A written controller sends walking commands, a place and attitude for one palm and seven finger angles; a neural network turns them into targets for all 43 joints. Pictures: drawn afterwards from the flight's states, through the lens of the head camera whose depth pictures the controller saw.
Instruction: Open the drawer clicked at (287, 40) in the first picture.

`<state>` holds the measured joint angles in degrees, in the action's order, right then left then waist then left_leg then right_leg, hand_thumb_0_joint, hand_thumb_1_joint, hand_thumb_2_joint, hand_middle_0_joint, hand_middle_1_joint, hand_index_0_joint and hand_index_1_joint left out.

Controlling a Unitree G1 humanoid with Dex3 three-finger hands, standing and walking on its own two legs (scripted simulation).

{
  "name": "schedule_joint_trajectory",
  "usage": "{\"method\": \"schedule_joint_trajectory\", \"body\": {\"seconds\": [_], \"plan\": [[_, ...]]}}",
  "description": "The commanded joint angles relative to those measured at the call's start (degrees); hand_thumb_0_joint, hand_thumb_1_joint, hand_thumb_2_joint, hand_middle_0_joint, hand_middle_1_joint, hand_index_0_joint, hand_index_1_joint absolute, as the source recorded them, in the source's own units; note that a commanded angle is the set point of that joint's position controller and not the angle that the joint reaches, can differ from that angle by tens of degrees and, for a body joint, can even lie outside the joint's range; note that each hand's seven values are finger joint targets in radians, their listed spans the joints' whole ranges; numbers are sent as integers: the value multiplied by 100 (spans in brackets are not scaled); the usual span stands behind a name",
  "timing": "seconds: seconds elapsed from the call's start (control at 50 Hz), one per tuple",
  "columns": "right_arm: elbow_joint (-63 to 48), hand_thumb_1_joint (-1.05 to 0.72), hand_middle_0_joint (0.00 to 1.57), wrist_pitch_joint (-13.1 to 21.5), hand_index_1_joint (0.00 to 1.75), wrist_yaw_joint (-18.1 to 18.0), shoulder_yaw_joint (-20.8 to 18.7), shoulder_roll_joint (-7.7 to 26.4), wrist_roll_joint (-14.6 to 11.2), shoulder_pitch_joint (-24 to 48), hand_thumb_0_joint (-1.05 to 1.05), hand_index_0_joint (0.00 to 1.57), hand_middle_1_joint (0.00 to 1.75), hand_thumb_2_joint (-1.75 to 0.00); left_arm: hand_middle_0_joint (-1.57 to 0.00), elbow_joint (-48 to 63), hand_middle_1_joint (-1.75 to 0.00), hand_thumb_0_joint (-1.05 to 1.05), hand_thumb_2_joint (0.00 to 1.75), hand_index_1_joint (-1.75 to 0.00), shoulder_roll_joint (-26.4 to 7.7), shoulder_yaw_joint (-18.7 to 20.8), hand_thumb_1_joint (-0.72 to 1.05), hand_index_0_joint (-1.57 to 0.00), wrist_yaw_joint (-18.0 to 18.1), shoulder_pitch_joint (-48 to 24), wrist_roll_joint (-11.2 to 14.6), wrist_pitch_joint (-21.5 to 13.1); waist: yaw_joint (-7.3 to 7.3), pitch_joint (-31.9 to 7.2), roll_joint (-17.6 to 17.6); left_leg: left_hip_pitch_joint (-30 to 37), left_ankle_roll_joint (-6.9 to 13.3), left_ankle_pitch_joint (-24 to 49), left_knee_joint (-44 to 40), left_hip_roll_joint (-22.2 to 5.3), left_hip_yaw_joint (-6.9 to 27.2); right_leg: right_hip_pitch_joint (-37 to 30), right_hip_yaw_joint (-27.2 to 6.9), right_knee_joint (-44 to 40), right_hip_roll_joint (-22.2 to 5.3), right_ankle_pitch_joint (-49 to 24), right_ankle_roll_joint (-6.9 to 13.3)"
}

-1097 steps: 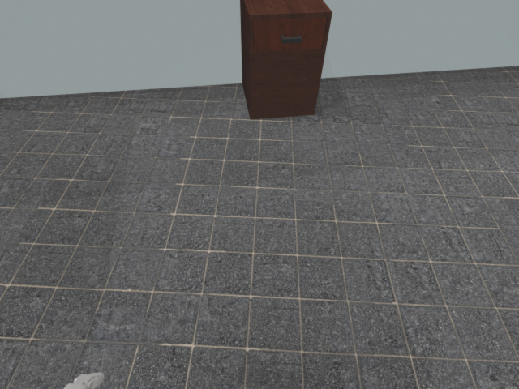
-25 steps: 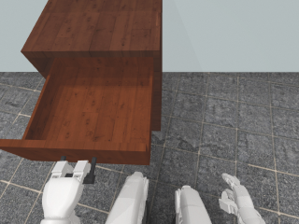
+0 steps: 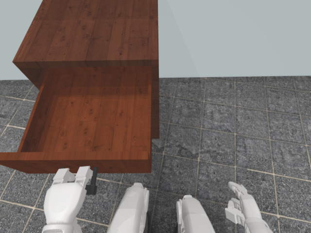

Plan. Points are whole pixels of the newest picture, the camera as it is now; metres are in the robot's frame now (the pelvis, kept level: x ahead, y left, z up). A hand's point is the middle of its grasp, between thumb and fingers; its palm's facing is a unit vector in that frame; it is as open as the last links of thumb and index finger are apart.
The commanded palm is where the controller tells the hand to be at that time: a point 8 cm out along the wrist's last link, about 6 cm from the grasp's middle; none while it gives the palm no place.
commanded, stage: lift the hand off the handle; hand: left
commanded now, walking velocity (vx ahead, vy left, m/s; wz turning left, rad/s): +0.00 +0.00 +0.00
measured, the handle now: (76, 180) +0.24 +0.24 -0.07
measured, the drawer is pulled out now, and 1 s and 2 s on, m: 0.29 0.30 0.26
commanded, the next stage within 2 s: open the thumb to release the handle in 1.12 s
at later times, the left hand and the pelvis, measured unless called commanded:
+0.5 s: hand (72, 207) +0.18 +0.23 -0.07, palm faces -0.31 -0.16 -0.94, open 13.9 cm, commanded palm +0.18 +0.23 +0.03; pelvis +0.01 +0.02 +0.03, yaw -1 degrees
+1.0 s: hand (69, 210) +0.17 +0.23 -0.04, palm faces -0.56 -0.29 -0.77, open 14.5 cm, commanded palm +0.18 +0.23 +0.06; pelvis +0.04 +0.03 +0.08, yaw -2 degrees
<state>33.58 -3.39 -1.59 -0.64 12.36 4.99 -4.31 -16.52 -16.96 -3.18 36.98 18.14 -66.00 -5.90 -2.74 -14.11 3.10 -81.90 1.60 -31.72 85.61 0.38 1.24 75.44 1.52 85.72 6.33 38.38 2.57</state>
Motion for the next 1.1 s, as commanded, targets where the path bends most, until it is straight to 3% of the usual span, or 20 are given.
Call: {"method": "schedule_joint_trajectory", "body": {"seconds": [0.0,0.08,0.14,0.22,0.24,0.3,0.34,0.42,0.46,0.52,0.6,0.64,0.72,0.74,0.82,1.08], "plan": [[-782,-90,20,210,30,-51,-255,597,27,244,0,20,30,-90,-30,1476,-120,0,30,-120,-1043,736,-50,-30,478,158,114,-143,-93,-2028,60,2616,151,1211,-1003,44,114,-730,-357,-1538,-167,-1567,183],[-853,-90,20,193,30,-12,-271,637,60,235,0,20,30,-90,-30,1736,-120,0,30,-120,-997,712,-50,-30,506,376,72,-243,-162,-2200,387,3095,107,1554,-1175,23,172,-581,-233,-1463,-148,-1648,226],[-904,-90,20,175,30,11,-277,657,55,212,0,20,30,-90,-30,1941,-120,0,30,-120,-1066,803,-50,-30,483,601,132,-250,-237,-2244,434,3301,77,1876,-1303,-4,200,-656,-183,-1444,-148,-1822,246],[-954,-90,20,156,30,45,-276,654,40,227,0,20,30,-90,-30,2239,-120,0,30,-120,-956,626,-50,-30,430,758,188,-267,-203,-2247,454,3518,58,1882,-1398,-28,186,-620,-90,-1513,-157,-1713,217],[-970,-90,20,163,30,40,-266,654,24,225,0,20,30,-90,-30,2290,-120,0,30,-120,-1045,709,-50,-30,422,821,213,-253,-268,-2298,558,3558,47,2009,-1437,-31,215,-660,-72,-1475,-160,-1736,233],[-1043,-90,20,142,30,51,-269,675,-2,174,0,20,30,-90,-30,2439,-120,0,30,-120,-951,593,-50,-30,370,994,285,-175,-203,-2257,426,3732,34,2078,-1524,-47,229,-706,-22,-1574,-148,-1746,212],[-1098,-90,20,156,30,52,-265,672,-16,203,0,20,30,-90,-30,2656,-120,0,30,-120,-987,591,-50,-30,345,1057,332,-106,-237,-2366,629,3894,12,2294,-1578,-76,255,-751,-24,-1583,-166,-1801,215],[-1168,-90,20,146,30,37,-253,682,-69,120,0,20,30,-90,-30,2877,-120,0,30,-120,-956,481,-50,-30,262,1217,461,61,-166,-2318,540,4087,6,2387,-1694,-84,236,-941,-7,-1753,-166,-1901,192],[-1215,-90,20,152,30,32,-235,680,-94,100,0,20,30,-90,-30,2998,-120,0,30,-120,-932,416,-50,-30,217,1290,513,131,-173,-2380,689,4229,-5,2589,-1758,-87,243,-1026,18,-1778,-188,-1940,184],[-1275,-90,20,139,30,28,-230,683,-145,88,0,20,30,-90,-30,3102,-120,0,30,-120,-913,348,-50,-30,126,1513,642,262,-178,-2327,659,4380,-10,2714,-1885,-99,229,-1190,30,-1928,-181,-2003,178],[-1389,-90,20,133,30,48,-208,680,-226,69,0,20,30,-90,-30,3327,-120,0,30,-120,-822,166,-50,-30,-24,1857,833,433,-200,-2329,884,4736,-30,3181,-2072,-128,229,-1405,74,-2094,-197,-2105,165],[-1418,-90,20,119,30,39,-201,665,-264,105,0,20,30,-90,-30,3372,-120,0,30,-120,-932,289,-50,-30,-89,1935,929,518,-247,-2268,917,4777,-33,3280,-2174,-144,236,-1527,53,-2156,-194,-2134,185],[-1497,-90,20,123,30,49,-199,710,-330,33,0,20,30,-90,-30,3538,-120,0,30,-120,-826,62,-50,-30,-276,2206,1159,687,-191,-2238,1039,5154,-60,3653,-2347,-173,217,-1703,95,-2370,-204,-2264,149],[-1512,-90,20,129,30,46,-196,679,-354,65,0,20,30,-90,-30,3574,-120,0,30,-120,-881,139,-50,-30,-320,2259,1226,729,-238,-2245,1090,5179,-61,3762,-2402,-179,215,-1789,94,-2373,-203,-2301,158],[-1573,-90,20,122,30,43,-195,714,-407,-8,0,20,30,-90,-30,3663,-120,0,30,-120,-903,86,-50,-30,-519,2469,1424,882,-196,-2115,1179,5410,-82,4026,-2589,-189,208,-2004,120,-2583,-196,-2435,139],[-1775,-90,20,264,30,11,-198,729,-656,-63,0,20,30,-90,-30,4360,-120,0,30,-120,-809,-253,-50,-30,-1457,3316,2336,1336,-258,-1982,1861,6426,-255,5578,-3158,-342,336,-2455,265,-3103,-222,-2612,94]]}}
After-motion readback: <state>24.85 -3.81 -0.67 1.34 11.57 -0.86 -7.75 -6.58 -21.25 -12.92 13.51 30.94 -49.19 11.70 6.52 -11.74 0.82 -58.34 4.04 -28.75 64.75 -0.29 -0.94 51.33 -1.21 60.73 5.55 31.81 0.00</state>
